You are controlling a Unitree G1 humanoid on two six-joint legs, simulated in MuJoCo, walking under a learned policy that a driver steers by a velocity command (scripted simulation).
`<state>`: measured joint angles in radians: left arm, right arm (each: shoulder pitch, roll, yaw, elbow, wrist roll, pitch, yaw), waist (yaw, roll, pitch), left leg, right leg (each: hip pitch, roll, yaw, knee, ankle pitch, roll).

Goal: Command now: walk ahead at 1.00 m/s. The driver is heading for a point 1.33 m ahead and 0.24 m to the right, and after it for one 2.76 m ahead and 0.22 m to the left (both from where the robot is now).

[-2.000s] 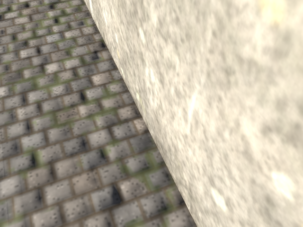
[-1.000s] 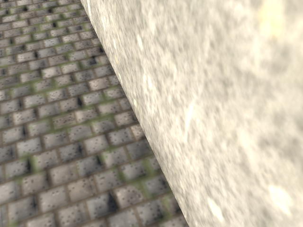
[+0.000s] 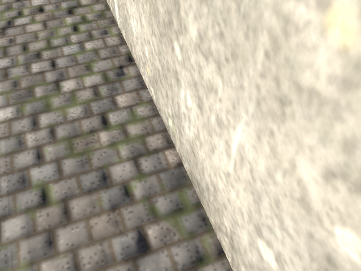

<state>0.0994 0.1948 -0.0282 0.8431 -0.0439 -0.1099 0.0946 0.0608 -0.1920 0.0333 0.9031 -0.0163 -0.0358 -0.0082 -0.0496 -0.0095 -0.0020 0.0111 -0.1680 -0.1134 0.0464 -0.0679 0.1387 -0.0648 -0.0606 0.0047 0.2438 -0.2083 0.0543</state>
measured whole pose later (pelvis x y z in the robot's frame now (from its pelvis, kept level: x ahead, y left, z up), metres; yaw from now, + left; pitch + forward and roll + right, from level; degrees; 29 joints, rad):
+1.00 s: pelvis -0.02 +0.00 +0.00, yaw +0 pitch +0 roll +1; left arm 0.25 0.20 0.00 0.99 -0.02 -0.08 0.09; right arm 0.12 -0.19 0.03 1.02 -0.02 0.00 -0.01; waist -0.04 -0.02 0.03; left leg -0.05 -0.19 -0.11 0.16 -0.10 0.14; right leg -0.11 -0.08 0.01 0.34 -0.23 0.06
